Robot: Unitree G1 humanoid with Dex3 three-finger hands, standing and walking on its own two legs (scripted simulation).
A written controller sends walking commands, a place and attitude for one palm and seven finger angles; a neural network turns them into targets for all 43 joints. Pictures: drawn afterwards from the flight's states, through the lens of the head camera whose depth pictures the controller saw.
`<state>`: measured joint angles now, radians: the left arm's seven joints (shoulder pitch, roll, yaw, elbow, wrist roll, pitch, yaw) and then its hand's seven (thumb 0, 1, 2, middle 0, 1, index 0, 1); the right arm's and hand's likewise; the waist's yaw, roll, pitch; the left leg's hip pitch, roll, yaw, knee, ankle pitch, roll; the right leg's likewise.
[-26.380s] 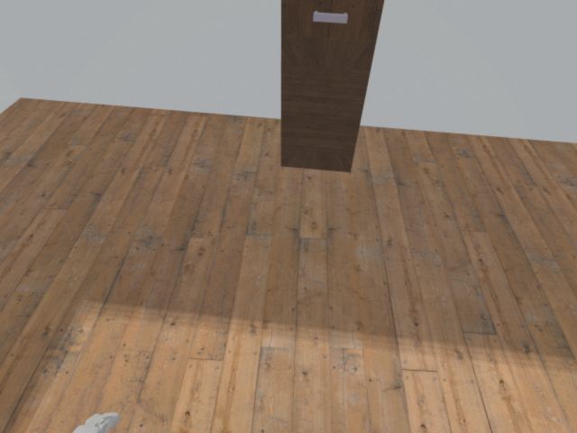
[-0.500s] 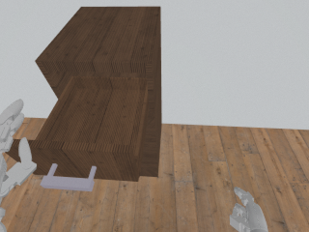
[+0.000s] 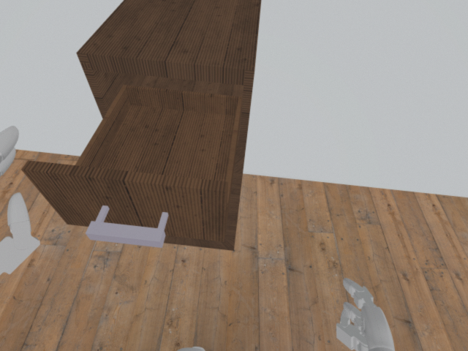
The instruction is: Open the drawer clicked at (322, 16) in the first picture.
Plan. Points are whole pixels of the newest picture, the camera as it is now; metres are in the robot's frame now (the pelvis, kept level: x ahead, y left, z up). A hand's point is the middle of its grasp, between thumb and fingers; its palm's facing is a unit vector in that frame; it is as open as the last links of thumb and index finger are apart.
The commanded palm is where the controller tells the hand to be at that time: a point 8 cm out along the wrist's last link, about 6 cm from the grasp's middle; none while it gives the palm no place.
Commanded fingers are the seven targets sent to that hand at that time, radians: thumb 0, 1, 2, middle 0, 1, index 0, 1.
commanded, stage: step back with the hand held close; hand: left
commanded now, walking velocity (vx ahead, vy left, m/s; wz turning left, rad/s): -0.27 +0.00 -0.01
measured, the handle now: (130, 224) +0.31 +0.21 +0.02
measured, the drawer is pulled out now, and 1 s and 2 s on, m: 0.29 0.29 0.29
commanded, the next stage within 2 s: stop stepping back and stand still in 0.52 s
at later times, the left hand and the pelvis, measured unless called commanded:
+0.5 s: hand out of the picture +0.11 +0.23 +0.20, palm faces +0.26 -0.83 -0.48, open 7.4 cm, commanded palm +0.05 +0.28 +0.20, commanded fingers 0.00 0.90 0.90 -0.20 -0.30 -0.20 -0.30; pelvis -0.10 +0.01 +0.01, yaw -4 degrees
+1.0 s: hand out of the picture -0.03 +0.21 +0.18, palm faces +0.34 -0.82 -0.46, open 7.4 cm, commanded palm -0.10 +0.26 +0.20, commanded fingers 0.00 0.90 0.90 -0.20 -0.30 -0.20 -0.30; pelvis -0.23 -0.02 +0.00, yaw +0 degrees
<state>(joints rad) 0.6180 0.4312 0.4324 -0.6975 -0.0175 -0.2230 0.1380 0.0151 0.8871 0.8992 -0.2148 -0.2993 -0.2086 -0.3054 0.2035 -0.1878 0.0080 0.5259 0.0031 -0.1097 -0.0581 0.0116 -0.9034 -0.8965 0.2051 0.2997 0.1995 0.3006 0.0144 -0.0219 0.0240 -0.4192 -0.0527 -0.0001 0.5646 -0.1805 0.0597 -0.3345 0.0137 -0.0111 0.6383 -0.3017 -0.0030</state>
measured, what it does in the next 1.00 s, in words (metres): walks backwards: right foot, then left foot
